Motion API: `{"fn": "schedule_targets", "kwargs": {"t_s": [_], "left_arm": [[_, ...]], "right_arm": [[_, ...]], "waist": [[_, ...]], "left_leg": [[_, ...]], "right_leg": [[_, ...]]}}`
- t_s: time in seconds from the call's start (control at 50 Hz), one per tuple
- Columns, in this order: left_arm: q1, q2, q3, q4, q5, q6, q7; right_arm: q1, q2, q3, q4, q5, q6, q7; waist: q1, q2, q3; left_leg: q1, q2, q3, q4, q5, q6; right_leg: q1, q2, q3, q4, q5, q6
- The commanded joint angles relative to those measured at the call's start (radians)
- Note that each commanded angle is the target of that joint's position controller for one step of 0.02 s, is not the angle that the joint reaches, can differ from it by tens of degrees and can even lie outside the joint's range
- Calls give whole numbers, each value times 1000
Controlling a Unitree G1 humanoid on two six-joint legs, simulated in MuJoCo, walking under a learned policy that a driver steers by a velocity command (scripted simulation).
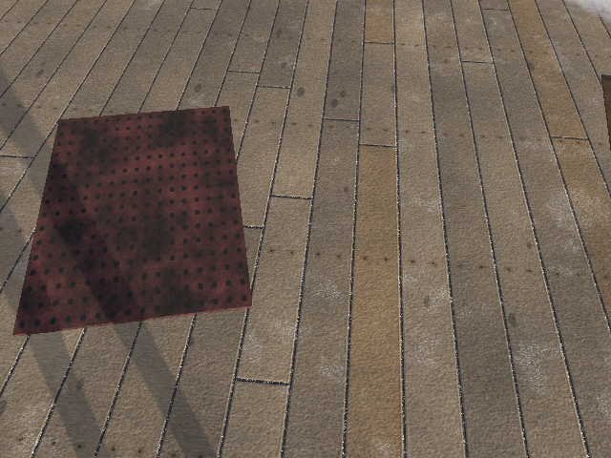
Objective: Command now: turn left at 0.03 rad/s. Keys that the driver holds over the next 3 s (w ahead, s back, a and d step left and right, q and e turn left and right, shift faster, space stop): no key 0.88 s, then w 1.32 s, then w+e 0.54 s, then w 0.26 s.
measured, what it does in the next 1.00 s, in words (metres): stands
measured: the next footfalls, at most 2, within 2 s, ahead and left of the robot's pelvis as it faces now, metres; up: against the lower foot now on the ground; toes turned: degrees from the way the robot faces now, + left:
right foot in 1.54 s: +0.39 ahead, -0.07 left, +0.00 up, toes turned -4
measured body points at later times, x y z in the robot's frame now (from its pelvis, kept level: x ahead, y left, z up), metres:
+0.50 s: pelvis +0.00 +0.00 +0.00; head +0.00 +0.00 +0.45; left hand +0.02 +0.24 -0.15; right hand +0.01 -0.24 -0.15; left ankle -0.03 +0.11 -0.74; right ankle +0.02 -0.10 -0.74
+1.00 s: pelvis +0.02 +0.00 +0.00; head +0.01 +0.00 +0.45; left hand +0.00 +0.22 -0.16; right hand -0.02 -0.22 -0.16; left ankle -0.03 +0.10 -0.74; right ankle +0.02 -0.10 -0.74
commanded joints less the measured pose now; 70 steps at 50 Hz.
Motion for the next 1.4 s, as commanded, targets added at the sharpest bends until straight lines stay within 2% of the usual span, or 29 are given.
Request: {"fn": "schedule_targets", "kwargs": {"t_s": [0.02, 0.22, 0.46, 0.88, 0.9, 0.96, 0.98, 1.02, 1.06, 1.08, 1.1, 1.12, 1.14, 1.16, 1.18, 1.2, 1.22, 1.24, 1.26, 1.3, 1.34, 1.4], "left_arm": [[11, 89, 22, -21, -1, -9, 4], [15, 84, 18, 85, -3, -6, 10], [29, 51, 4, 195, -5, -6, 17], [70, -3, -11, 288, -6, -9, 26], [79, -10, -12, 293, -5, -8, 26], [83, 32, 8, 284, -2, 3, 21], [91, 35, 12, 279, -1, 4, 18], [139, 32, 18, 280, -2, -2, 14], [195, 67, 37, 292, 3, -10, 12], [193, 77, 44, 290, 1, -13, 9], [161, 85, 50, 280, -1, -16, 8], [109, 83, 51, 261, -4, -18, 4], [33, 74, 51, 235, -11, -19, 0], [-56, 43, 44, 193, -16, -27, -4], [-135, -24, 26, 142, -23, -44, -11], [-161, 13, 29, 115, 13, -57, -15], [-151, 33, 35, 125, 28, -66, -22], [-115, 18, 34, 141, 24, -74, -32], [-104, 17, 37, 143, 22, -77, -42], [-117, 17, 41, 132, 22, -71, -56], [-177, 5, 37, 98, 21, -62, -57], [-316, -22, 19, 30, 12, -54, -59]], "right_arm": [[17, -111, -24, -18, 0, -13, -5], [66, -98, -19, 90, 0, -16, -9], [123, -65, -7, 198, 1, -12, -15], [178, -7, 1, 289, 1, -11, -24], [190, 1, 3, 294, -1, -11, -23], [195, -23, -12, 282, -9, -4, -17], [190, -19, -13, 271, -13, -4, -12], [164, 12, -7, 243, -18, -17, -4], [139, 37, -3, 217, -25, -40, 8], [126, 22, -7, 206, -26, -51, 13], [133, 13, -11, 201, -22, -61, 19], [182, 17, -13, 210, -17, -70, 25], [269, 34, -12, 237, -10, -76, 27], [375, 10, -19, 266, -10, -82, 20], [487, -89, -49, 293, -5, -85, 9], [509, -122, -64, 303, -7, -78, 9], [458, -79, -56, 284, -13, -78, 8], [416, -59, -50, 268, -12, -84, 8], [383, -57, -48, 254, -12, -91, 8], [357, -42, -40, 246, -10, -104, 8], [374, -36, -34, 251, -7, -109, 8], [375, -40, -27, 251, -8, -112, 6]], "waist": [[-7, 24, 25], [-8, 12, 28], [-13, 12, 43], [-15, 10, 59], [-15, 8, 37], [-15, -10, 89], [-10, -20, 132], [12, -50, 167], [27, -122, 125], [25, -120, 115], [5, -105, 112], [-32, -89, 112], [-84, -70, 123], [-137, 18, 139], [-180, 245, 145], [-171, 240, 206], [-130, 112, 213], [-95, 66, 190], [-71, 59, 166], [-47, 80, 135], [-43, 89, 129], [-57, 108, 151]], "left_leg": [[-90, 115, -114, -102, 111, 37], [-84, 107, -104, -120, 114, 36], [-71, 104, -89, -118, 129, 33], [-64, 104, -75, -103, 147, 27], [-57, 96, -72, -114, 70, 29], [-139, 45, -59, -53, -301, 65], [-195, 40, -68, -30, -385, 77], [-287, 30, -57, 50, -372, 80], [-317, 2, 33, 175, -210, 64], [-292, 12, 61, 197, -169, 59], [-233, 24, 64, 185, -160, 61], [-132, 24, 62, 121, -158, 71], [27, 14, 48, 18, -152, 88], [200, 73, -78, -104, -205, 113], [288, 259, -394, -285, -431, 170], [284, 384, -523, -325, -370, 215], [251, 375, -470, -305, -262, 218], [238, 343, -395, -302, -142, 202], [234, 317, -334, -310, -73, 190], [223, 266, -221, -314, 107, 170], [207, 238, -141, -293, 333, 163], [121, 203, -62, -284, 502, 150]], "right_leg": [[38, -91, 106, -60, 53, -15], [55, -105, 115, -76, 53, -21], [44, -110, 117, -83, 58, -26], [35, -110, 113, -76, 81, -30], [45, -103, 113, -87, -5, -31], [-26, -74, 132, -70, -415, -74], [-58, -88, 167, -77, -520, -95], [-32, -150, 279, -112, -599, -144], [46, -256, 440, -207, -616, -207], [29, -288, 476, -241, -603, -225], [-26, -289, 464, -245, -578, -220], [-107, -264, 416, -224, -551, -199], [-235, -208, 334, -168, -526, -164], [-413, -123, 216, -18, -458, -116], [-568, 20, 3, 277, -314, -54], [-667, -9, -50, 428, -302, -51], [-665, -53, -17, 518, -248, -52], [-637, -70, -8, 557, -197, -45], [-617, -84, -7, 575, -152, -38], [-592, -84, -34, 578, -85, -22], [-588, -70, -73, 553, -47, -13], [-490, -45, -122, 366, 18, -12]]}}
Over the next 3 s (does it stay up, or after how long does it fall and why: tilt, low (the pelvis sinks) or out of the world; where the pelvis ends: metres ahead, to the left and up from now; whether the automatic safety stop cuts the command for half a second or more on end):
stays up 1.04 -0.05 0.00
